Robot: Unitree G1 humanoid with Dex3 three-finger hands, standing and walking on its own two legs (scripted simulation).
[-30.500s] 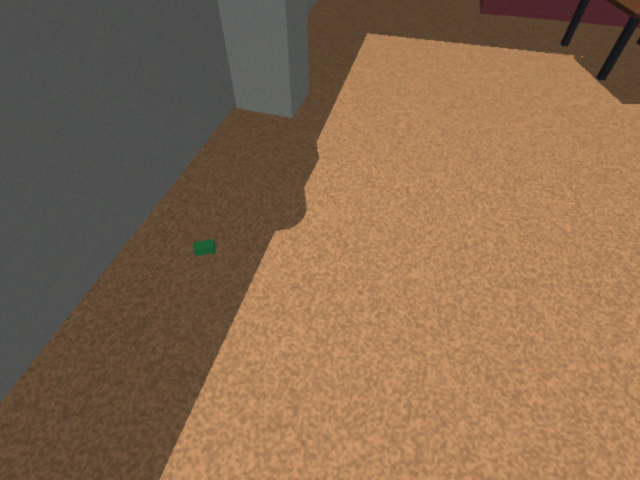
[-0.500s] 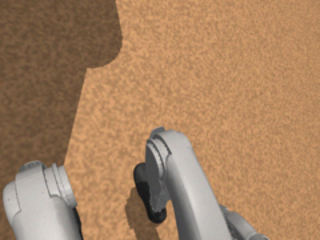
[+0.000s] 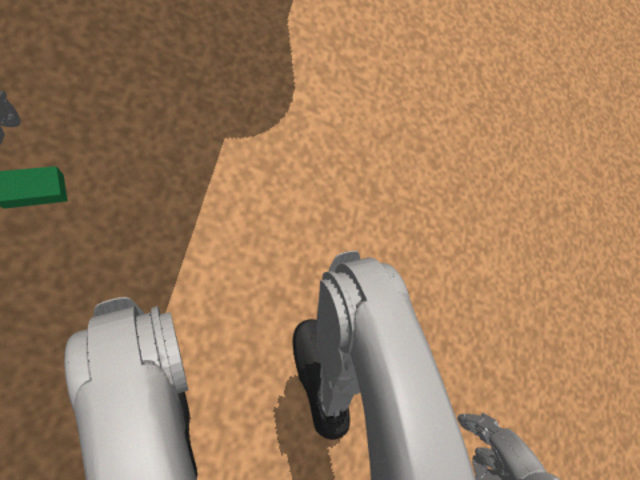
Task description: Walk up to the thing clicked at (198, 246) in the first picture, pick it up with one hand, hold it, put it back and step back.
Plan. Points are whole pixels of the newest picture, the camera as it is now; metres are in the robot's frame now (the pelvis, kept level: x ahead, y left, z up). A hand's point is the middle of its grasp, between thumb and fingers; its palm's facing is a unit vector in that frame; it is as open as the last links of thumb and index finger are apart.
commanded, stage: withdraw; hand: left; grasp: from above
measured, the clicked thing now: (30, 187) +0.51 +0.31 -0.31
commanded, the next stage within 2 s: home in 0.10 s
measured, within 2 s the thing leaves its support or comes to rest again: neither
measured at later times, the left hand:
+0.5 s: hand out of the picture +0.48 +0.34 -0.10, palm faces -0.42 -0.23 -0.88, open 11.1 cm
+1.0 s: hand out of the picture +0.30 +0.26 +0.12, palm faces -0.04 -0.87 -0.49, open 7.4 cm
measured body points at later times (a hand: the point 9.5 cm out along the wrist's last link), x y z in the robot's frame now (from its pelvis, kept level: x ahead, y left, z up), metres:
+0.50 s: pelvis +0.02 +0.01 +0.03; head +0.26 +0.07 +0.40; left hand +0.50 +0.35 -0.05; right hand +0.07 -0.25 -0.08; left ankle +0.09 +0.13 -0.30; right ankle +0.12 -0.13 -0.30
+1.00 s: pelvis +0.03 +0.00 +0.22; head +0.15 +0.05 +0.65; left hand +0.30 +0.30 +0.15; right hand +0.26 -0.22 +0.13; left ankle +0.09 +0.13 -0.30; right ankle +0.12 -0.13 -0.30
